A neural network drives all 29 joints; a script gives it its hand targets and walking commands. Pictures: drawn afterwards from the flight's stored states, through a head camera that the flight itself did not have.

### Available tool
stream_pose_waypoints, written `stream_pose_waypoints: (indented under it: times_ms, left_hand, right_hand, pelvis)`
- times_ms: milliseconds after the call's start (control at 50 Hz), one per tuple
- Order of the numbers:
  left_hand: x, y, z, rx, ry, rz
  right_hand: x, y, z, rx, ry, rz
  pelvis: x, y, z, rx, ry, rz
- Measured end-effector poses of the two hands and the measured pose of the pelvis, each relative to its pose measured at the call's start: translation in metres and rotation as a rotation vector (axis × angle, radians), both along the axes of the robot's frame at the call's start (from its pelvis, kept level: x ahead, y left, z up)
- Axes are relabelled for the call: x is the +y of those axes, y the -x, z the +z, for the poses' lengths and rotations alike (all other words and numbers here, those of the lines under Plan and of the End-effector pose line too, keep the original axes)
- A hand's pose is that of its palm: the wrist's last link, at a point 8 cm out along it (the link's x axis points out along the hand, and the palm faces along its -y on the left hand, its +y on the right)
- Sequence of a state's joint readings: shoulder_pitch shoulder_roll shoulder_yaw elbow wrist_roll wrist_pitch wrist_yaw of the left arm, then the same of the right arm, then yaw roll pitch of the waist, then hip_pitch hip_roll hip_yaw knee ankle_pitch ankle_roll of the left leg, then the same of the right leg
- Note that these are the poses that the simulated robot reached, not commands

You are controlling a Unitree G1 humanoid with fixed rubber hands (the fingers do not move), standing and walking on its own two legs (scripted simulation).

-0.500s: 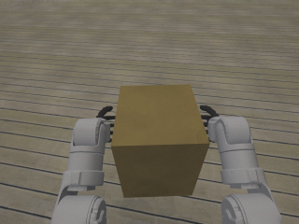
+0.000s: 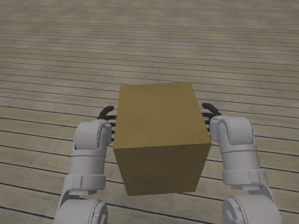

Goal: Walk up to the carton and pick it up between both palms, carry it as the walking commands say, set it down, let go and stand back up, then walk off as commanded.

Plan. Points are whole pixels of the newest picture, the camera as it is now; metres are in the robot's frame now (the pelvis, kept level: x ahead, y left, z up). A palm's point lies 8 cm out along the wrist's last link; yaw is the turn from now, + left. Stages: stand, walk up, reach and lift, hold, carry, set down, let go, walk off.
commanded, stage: carry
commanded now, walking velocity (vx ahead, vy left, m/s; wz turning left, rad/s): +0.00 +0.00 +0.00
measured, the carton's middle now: (158, 140) +0.36 -0.01 +0.05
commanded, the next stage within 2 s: hold in 1.78 s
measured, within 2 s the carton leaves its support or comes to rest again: neither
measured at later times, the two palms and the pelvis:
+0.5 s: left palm (102, 128) +0.38 +0.15 +0.09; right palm (204, 125) +0.38 -0.14 +0.09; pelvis +0.04 +0.00 +0.00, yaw +0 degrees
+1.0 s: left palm (99, 128) +0.37 +0.16 +0.10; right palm (203, 124) +0.38 -0.13 +0.09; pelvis +0.05 +0.01 +0.01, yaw +0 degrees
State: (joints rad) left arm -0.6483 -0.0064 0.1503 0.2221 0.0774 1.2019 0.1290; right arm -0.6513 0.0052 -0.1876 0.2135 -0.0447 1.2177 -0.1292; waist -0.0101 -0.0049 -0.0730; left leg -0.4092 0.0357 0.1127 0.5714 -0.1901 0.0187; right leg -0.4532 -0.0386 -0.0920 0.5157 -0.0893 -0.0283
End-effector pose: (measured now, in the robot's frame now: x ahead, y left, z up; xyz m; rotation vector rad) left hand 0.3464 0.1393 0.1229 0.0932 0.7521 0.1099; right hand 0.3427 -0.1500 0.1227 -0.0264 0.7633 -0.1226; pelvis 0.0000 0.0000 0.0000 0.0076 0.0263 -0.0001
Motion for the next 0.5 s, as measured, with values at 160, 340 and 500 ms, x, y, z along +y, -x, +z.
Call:
stream_pose_waypoints:
  times_ms: [160, 340, 500]
  left_hand:
    - [0.006, -0.016, -0.004, 0.003, 0.011, 0.025]
    - [0.013, -0.029, -0.023, -0.006, 0.028, 0.054]
    - [0.012, -0.034, -0.032, -0.032, 0.039, 0.060]
  right_hand:
    - [0.006, -0.020, -0.004, 0.003, -0.010, 0.002]
    - [0.013, -0.035, -0.024, -0.005, -0.027, -0.002]
    - [0.012, -0.038, -0.035, -0.032, -0.032, -0.011]
  pelvis:
    - [0.000, -0.019, 0.001, 0.010, 0.005, 0.000]
    - [0.001, -0.034, 0.002, 0.013, 0.009, 0.000]
    - [0.002, -0.042, 0.003, 0.011, 0.010, -0.001]
